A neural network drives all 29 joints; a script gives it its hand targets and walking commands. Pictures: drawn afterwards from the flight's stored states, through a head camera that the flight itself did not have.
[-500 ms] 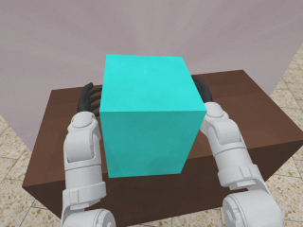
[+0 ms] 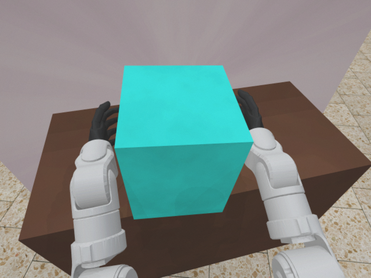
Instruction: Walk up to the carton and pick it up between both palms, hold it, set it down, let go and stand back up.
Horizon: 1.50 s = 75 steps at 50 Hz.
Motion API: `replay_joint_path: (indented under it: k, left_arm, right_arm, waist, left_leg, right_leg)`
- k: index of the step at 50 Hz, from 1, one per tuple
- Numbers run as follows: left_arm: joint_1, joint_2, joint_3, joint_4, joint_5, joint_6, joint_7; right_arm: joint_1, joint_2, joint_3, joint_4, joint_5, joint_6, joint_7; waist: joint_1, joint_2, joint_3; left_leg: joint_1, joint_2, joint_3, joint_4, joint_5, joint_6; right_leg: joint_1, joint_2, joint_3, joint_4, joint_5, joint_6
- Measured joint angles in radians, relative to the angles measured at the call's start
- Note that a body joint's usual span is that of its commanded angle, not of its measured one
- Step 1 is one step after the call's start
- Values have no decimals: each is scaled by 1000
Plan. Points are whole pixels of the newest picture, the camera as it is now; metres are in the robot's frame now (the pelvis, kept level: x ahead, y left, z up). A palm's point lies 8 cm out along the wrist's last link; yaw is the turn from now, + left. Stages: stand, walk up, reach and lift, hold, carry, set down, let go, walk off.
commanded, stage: reach and lift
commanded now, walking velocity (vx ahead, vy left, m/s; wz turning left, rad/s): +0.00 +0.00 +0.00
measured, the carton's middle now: (177, 144) +0.38 +0.00 +0.12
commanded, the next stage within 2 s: hold in 0.50 s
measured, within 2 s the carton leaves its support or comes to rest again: neither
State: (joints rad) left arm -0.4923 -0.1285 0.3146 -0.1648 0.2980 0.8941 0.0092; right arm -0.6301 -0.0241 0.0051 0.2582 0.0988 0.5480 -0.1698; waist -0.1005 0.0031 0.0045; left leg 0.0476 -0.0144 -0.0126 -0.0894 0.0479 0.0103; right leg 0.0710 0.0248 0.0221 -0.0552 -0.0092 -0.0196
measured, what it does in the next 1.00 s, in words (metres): stands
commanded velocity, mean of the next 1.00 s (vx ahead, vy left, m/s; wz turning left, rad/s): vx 0.00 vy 0.00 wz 0.00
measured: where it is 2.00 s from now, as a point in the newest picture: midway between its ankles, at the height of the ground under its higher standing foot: outside the picture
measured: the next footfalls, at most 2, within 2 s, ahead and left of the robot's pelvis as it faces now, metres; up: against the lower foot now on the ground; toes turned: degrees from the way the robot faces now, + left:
none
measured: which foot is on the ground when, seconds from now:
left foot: down 0.00-1.00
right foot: down 0.00-1.00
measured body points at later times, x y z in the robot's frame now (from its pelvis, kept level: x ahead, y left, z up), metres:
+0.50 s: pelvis -0.01 +0.00 +0.00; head -0.02 -0.01 +0.45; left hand +0.36 +0.14 +0.16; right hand +0.38 -0.15 +0.17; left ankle +0.00 +0.11 -0.76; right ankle -0.02 -0.10 -0.76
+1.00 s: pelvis -0.01 +0.00 +0.00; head +0.00 +0.00 +0.45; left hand +0.36 +0.15 +0.16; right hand +0.38 -0.15 +0.17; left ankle +0.00 +0.11 -0.76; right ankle -0.02 -0.10 -0.76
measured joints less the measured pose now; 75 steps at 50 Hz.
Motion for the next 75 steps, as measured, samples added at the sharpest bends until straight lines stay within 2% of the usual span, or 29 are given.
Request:
replay_joint_path:
  k: [3,10,18,25,34,41,49,59,67,75]
  left_arm:
    - [-7,0,-5,-1,4,7,-3]
    - [-66,0,34,87,28,3,-35]
    - [-45,-5,35,54,19,-19,-29]
    - [-80,14,58,146,33,-35,-61]
    - [-35,2,35,96,13,-58,-43]
    - [-50,16,32,128,22,-44,-44]
    - [-4,0,2,33,5,-24,-23]
    - [-22,2,12,35,26,22,-40]
    - [2,-9,11,-16,16,14,-39]
    - [-51,7,41,95,34,-7,-64]
  right_arm:
    - [3,-4,0,-16,-8,9,1]
    - [-38,14,-45,31,-39,16,9]
    - [-44,7,-26,21,-32,-3,9]
    - [-69,33,-62,93,-68,-10,12]
    - [-25,17,-30,39,-45,-29,4]
    - [-43,27,-47,82,-58,-29,11]
    - [5,12,-22,-11,-31,-16,6]
    - [-1,19,-29,2,-27,4,4]
    - [18,7,0,-52,-18,6,-7]
    - [-23,31,-43,33,-57,2,3]
  waist:
    - [-6,-1,8]
    - [-4,-1,31]
    - [8,-6,12]
    - [8,-2,21]
    - [19,0,-5]
    - [13,-5,1]
    - [8,-9,-4]
    - [2,-6,28]
    - [8,-3,37]
    - [18,-3,36]
  left_leg:
    - [8,0,-2,0,2,0]
    - [15,5,9,0,8,-1]
    - [8,11,18,0,11,-5]
    - [16,10,9,0,15,-4]
    - [-11,6,11,0,16,-1]
    - [0,3,9,0,13,1]
    - [-9,1,11,0,9,2]
    - [29,5,18,0,4,-1]
    - [32,9,20,0,7,-3]
    - [32,11,17,0,12,-4]
  right_leg:
    - [10,0,-3,-2,2,0]
    - [8,5,5,8,8,-2]
    - [0,10,12,5,15,-6]
    - [10,9,-1,8,13,-6]
    - [-17,5,-1,8,14,-2]
    - [-7,2,-6,12,7,-1]
    - [-11,0,-5,0,11,1]
    - [26,3,-1,-2,9,-2]
    - [28,7,0,-1,12,-5]
    - [21,9,-6,15,8,-7]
